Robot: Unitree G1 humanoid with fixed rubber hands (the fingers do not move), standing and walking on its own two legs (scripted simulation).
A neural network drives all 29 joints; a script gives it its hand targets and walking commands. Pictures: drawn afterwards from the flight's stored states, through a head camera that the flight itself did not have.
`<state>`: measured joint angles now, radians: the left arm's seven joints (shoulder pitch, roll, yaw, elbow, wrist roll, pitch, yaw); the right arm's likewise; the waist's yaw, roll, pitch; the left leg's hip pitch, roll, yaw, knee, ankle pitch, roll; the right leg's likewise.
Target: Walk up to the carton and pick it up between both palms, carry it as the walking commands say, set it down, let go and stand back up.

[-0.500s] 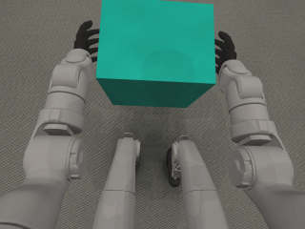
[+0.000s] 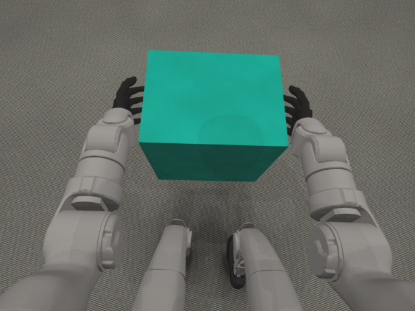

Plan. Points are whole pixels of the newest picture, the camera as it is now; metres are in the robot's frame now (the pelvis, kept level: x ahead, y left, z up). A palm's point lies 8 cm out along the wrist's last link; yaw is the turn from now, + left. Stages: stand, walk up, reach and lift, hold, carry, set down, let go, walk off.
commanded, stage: reach and lift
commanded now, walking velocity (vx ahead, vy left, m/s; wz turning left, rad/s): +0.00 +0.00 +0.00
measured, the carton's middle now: (210, 126) +0.46 +0.01 -0.08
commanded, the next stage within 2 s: hold in 1.94 s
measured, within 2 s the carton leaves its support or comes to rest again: neither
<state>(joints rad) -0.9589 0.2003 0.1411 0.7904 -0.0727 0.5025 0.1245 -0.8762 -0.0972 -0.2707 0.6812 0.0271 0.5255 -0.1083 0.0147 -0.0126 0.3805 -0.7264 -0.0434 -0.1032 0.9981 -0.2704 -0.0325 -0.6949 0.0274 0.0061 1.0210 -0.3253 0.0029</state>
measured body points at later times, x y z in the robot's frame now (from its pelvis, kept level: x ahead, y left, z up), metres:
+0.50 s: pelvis +0.09 -0.01 +0.05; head +0.06 -0.01 +0.50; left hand +0.44 +0.17 +0.10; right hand +0.43 -0.17 +0.09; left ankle +0.15 +0.13 -0.66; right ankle +0.12 -0.12 -0.66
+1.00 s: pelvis +0.09 -0.01 +0.06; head +0.03 -0.01 +0.51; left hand +0.42 +0.17 +0.11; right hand +0.42 -0.17 +0.10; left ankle +0.15 +0.13 -0.66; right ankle +0.12 -0.12 -0.66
